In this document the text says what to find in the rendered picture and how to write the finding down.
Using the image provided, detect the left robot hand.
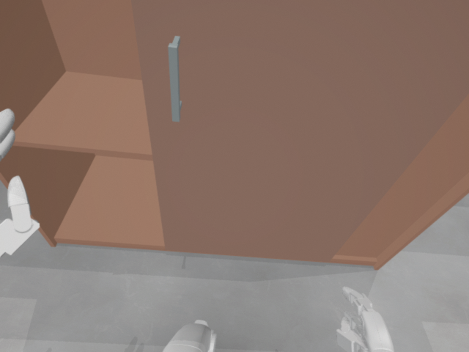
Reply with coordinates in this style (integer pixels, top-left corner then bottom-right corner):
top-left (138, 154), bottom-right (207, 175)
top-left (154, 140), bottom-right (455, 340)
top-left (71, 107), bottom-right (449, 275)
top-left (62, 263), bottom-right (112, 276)
top-left (0, 109), bottom-right (40, 258)

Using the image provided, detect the wardrobe door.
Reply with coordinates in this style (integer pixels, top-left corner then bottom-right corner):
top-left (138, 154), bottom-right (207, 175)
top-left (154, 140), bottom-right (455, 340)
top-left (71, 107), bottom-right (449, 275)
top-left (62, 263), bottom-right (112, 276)
top-left (336, 94), bottom-right (469, 258)
top-left (131, 0), bottom-right (469, 262)

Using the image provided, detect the handle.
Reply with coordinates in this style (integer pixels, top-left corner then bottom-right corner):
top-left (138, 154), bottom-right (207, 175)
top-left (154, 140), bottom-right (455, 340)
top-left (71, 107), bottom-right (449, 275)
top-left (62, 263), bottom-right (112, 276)
top-left (168, 36), bottom-right (182, 122)

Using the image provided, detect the robot left thigh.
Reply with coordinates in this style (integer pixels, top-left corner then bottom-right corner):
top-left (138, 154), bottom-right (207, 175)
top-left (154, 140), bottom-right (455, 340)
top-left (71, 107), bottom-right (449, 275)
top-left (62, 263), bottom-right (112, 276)
top-left (163, 323), bottom-right (216, 352)

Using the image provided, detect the right robot hand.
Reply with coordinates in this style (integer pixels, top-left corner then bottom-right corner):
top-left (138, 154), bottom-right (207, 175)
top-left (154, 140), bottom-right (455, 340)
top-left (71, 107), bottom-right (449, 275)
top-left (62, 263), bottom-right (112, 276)
top-left (336, 287), bottom-right (394, 352)

